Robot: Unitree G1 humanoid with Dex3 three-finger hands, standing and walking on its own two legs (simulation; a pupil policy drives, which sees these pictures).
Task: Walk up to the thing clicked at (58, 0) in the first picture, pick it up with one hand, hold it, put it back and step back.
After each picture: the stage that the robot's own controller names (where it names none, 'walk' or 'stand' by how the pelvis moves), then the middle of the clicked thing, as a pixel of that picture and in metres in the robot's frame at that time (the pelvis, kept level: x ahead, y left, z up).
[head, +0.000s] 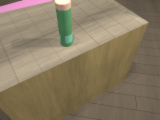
stand; (64, 24) +0.70 +0.09 +0.01
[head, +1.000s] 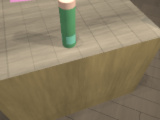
sink last; (68, 24) +0.64 +0.09 +0.03
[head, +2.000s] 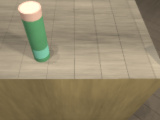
rise first; (36, 36) +0.51 +0.20 +0.05
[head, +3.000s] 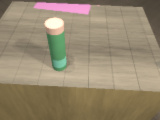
stand; (57, 47) +0.53 +0.13 +0.01
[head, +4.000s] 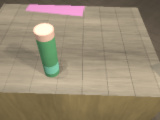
stand; (48, 53) +0.50 +0.15 +0.01
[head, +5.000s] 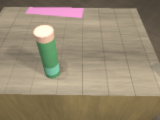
stand; (48, 54) +0.50 +0.16 +0.01
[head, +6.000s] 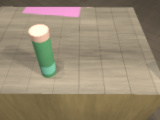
stand; (44, 54) +0.50 +0.17 +0.01
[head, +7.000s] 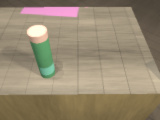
stand; (43, 54) +0.50 +0.18 +0.01
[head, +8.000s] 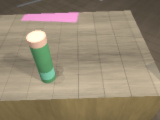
rise first; (43, 59) +0.48 +0.20 +0.01
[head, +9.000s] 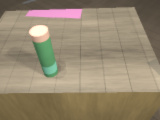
go down; (45, 54) +0.51 +0.19 +0.01
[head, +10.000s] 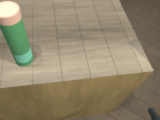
go down; (17, 39) +0.50 +0.19 +0.04
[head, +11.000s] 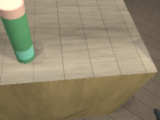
go down; (19, 34) +0.50 +0.18 +0.06
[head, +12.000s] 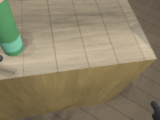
close in; (2, 24) +0.50 +0.20 +0.09
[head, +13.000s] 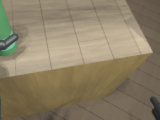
close; out of the picture +0.51 +0.19 +0.10
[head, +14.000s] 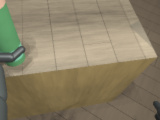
lift; (3, 32) +0.47 +0.19 +0.09
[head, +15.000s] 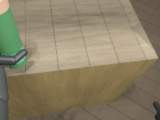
lift; (6, 35) +0.47 +0.19 +0.09
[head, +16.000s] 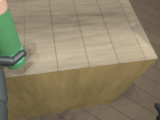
lift; (4, 36) +0.46 +0.19 +0.09
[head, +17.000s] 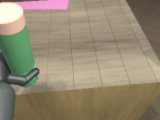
hold; (18, 53) +0.36 +0.18 +0.18
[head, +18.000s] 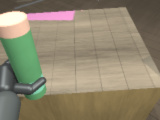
hold; (25, 61) +0.32 +0.16 +0.19
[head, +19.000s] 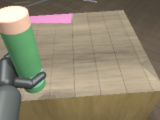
crouch; (25, 56) +0.33 +0.16 +0.20
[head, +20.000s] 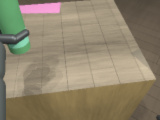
crouch; (8, 14) +0.47 +0.19 +0.22
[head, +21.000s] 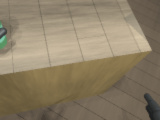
lower; out of the picture +0.52 +0.21 +0.10
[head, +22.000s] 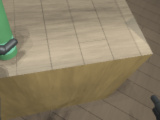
lower; out of the picture +0.50 +0.19 +0.10
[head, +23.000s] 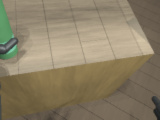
lower; out of the picture +0.50 +0.20 +0.10
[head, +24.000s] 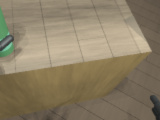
lower; out of the picture +0.51 +0.20 +0.10
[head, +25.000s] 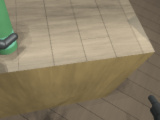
loosen; out of the picture +0.51 +0.19 +0.10
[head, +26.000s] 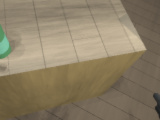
withdraw; out of the picture +0.49 +0.20 +0.10
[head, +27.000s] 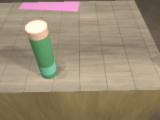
sink last; (43, 53) +0.47 +0.18 +0.05
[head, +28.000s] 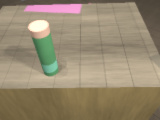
stand; (45, 51) +0.49 +0.18 +0.04
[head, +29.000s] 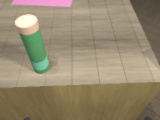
stand; (35, 48) +0.49 +0.20 +0.05
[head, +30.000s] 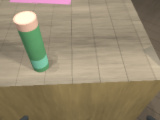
stand; (34, 45) +0.49 +0.19 +0.06
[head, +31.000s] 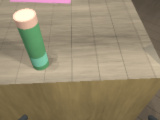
stand; (34, 43) +0.49 +0.20 +0.07
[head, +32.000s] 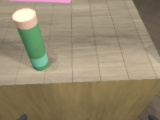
stand; (33, 43) +0.49 +0.19 +0.07
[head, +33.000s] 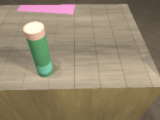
stand; (40, 52) +0.49 +0.19 +0.03
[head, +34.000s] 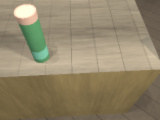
walk; (34, 37) +0.52 +0.19 +0.03
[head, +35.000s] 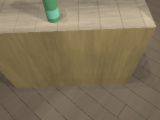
walk; out of the picture +0.77 +0.18 +0.03
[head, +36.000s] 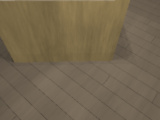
stand; out of the picture +1.10 +0.21 +0.03
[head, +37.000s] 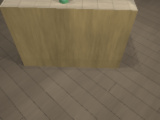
stand; out of the picture +1.13 +0.14 +0.02
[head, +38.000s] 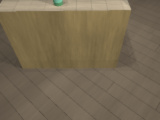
stand; out of the picture +1.14 +0.17 +0.01
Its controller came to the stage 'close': yes
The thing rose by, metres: 0.21
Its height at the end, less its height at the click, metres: +0.00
